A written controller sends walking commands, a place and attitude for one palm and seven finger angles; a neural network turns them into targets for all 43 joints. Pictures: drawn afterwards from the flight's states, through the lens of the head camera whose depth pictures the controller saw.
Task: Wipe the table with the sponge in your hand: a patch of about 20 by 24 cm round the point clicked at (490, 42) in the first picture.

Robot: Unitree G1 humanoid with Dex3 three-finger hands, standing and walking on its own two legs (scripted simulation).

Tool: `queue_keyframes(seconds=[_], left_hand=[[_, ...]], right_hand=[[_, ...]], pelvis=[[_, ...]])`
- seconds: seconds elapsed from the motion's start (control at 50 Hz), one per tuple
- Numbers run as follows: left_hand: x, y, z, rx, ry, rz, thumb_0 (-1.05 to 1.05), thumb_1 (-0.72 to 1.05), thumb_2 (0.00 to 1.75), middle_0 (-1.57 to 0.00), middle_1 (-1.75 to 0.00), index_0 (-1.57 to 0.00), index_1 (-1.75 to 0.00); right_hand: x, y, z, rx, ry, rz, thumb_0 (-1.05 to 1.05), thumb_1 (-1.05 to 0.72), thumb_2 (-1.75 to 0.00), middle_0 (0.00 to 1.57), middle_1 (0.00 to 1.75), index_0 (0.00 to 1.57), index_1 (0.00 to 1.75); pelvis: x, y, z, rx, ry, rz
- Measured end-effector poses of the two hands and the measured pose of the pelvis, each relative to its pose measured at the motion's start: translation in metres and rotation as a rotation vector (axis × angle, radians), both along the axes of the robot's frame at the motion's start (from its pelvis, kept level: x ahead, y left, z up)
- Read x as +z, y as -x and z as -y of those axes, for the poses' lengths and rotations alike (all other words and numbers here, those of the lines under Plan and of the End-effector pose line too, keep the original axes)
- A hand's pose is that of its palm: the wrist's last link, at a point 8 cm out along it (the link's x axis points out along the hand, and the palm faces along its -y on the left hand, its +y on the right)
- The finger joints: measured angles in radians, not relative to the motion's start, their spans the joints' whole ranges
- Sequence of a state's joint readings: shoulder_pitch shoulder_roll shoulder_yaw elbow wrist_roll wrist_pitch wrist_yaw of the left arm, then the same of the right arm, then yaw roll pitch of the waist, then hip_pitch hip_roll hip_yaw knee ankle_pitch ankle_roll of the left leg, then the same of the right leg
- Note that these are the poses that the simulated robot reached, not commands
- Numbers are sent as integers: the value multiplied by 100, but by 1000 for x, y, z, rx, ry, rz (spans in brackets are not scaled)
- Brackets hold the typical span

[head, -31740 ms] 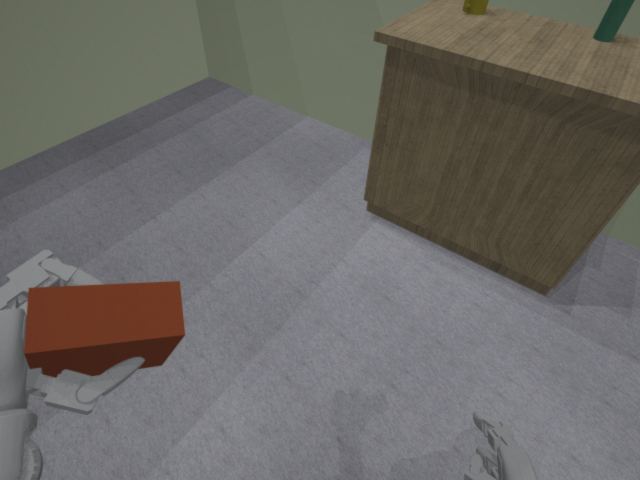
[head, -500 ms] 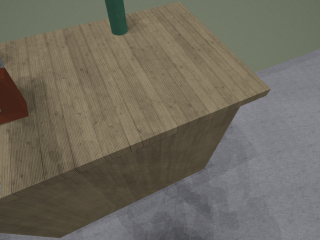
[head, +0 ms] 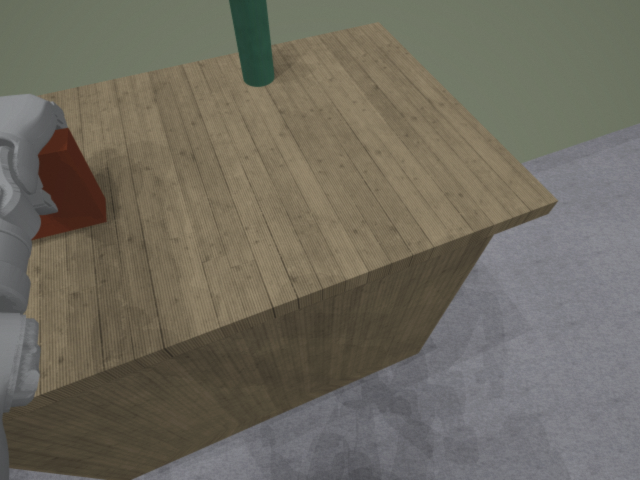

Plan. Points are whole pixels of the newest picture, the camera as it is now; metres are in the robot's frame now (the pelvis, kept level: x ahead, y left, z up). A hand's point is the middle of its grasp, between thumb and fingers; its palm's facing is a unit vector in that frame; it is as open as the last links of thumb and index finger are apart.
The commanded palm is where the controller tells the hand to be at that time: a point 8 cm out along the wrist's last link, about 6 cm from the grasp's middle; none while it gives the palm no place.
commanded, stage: slide across to the middle lane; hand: left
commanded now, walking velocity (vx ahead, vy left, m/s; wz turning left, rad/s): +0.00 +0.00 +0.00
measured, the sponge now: (43, 199) +0.42 +0.37 +0.10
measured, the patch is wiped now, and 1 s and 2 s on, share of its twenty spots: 0.40 0.55 0.75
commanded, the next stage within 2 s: wipe back along the middle lane in 0.20 s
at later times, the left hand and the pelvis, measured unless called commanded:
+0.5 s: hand (68, 163) +0.45 +0.33 +0.14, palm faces -0.13 +0.03 -0.99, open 9.7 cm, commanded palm +0.42 +0.30 +0.19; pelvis +0.01 -0.01 +0.00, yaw -1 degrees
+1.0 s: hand (81, 198) +0.39 +0.29 +0.13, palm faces -0.03 +0.02 -1.00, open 9.8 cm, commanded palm +0.37 +0.28 +0.17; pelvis +0.00 -0.01 +0.01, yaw +0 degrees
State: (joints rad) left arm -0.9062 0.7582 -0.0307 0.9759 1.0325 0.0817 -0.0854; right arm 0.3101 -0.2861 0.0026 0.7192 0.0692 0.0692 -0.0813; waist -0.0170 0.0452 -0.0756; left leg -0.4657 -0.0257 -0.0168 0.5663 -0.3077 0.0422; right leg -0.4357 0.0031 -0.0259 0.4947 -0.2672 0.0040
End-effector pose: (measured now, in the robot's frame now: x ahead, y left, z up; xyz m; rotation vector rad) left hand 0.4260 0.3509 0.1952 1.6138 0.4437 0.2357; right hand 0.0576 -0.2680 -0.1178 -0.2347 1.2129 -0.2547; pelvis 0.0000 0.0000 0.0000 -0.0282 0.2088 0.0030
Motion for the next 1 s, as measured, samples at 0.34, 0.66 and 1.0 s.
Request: queue_keyframes(seconds=[0.34,0.66,1.0], left_hand=[[-4,-13,28,14,9,4,0,-51,109,-79,-138,-77,-144],[-6,10,47,-32,33,71,0,-49,109,-77,-141,-75,-146],[-8,50,70,-6,19,116,0,-47,108,-75,-143,-73,-148]], right_hand=[[0,-11,3,-1,-34,29,0,-90,-89,20,30,20,30],[0,-20,6,-6,-48,58,0,-90,-89,20,30,20,30],[20,-105,-21,132,-101,297,0,-90,-89,20,30,20,30]], pelvis=[[3,-4,6,-12,-7,9],[5,-8,6,-25,-11,45],[5,1,8,-8,-22,97]])
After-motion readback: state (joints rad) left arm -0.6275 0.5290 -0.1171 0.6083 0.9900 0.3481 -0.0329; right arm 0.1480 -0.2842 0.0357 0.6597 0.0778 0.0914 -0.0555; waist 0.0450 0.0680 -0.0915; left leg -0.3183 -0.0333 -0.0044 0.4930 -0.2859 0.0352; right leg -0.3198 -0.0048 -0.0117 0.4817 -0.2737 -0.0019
